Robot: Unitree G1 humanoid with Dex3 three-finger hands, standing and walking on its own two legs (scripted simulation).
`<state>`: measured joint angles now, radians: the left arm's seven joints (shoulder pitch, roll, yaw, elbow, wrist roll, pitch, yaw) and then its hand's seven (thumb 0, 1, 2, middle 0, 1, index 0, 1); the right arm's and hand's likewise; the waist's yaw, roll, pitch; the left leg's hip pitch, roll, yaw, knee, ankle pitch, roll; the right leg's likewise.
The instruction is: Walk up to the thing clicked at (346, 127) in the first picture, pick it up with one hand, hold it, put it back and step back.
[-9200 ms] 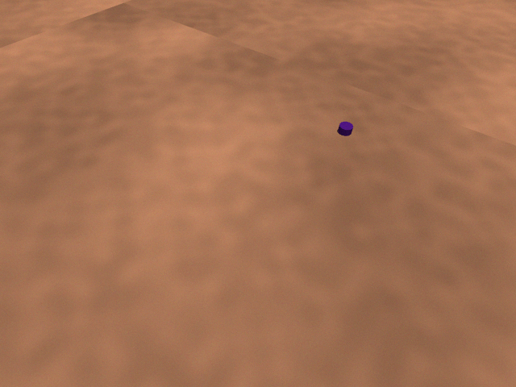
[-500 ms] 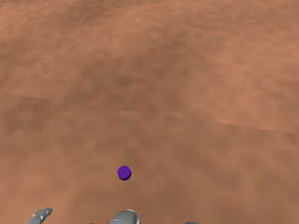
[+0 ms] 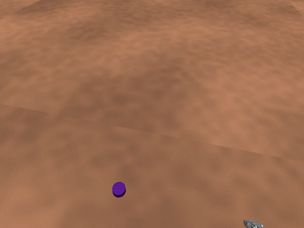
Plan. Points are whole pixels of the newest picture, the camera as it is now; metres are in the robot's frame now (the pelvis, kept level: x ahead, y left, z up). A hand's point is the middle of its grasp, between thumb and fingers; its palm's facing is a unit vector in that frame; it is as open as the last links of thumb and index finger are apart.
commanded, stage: stand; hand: left
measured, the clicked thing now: (119, 189) +0.49 +0.20 -0.75
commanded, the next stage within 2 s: none
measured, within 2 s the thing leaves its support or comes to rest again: neither
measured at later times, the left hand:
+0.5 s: hand out of the picture +0.10 +0.23 -0.15, palm faces -0.05 -0.94 -0.34, open 7.4 cm
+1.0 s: hand out of the picture +0.11 +0.23 -0.15, palm faces -0.03 -0.94 -0.35, open 7.4 cm
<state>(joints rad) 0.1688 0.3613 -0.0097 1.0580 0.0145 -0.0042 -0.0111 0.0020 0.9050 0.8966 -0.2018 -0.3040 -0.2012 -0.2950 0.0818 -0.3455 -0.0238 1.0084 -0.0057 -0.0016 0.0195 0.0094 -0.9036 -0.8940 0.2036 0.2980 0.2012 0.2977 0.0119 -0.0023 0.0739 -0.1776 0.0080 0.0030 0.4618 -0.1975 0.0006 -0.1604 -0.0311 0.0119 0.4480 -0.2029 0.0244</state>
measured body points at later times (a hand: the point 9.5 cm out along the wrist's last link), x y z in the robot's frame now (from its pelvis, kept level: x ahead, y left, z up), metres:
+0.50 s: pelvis +0.02 -0.02 +0.01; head +0.03 -0.02 +0.46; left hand +0.10 +0.28 -0.13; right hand +0.07 -0.32 -0.13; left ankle +0.04 +0.12 -0.74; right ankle +0.04 -0.14 -0.74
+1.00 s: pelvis +0.03 -0.02 +0.01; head +0.04 -0.02 +0.46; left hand +0.12 +0.28 -0.12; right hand +0.12 -0.32 -0.12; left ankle +0.04 +0.12 -0.74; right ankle +0.04 -0.14 -0.74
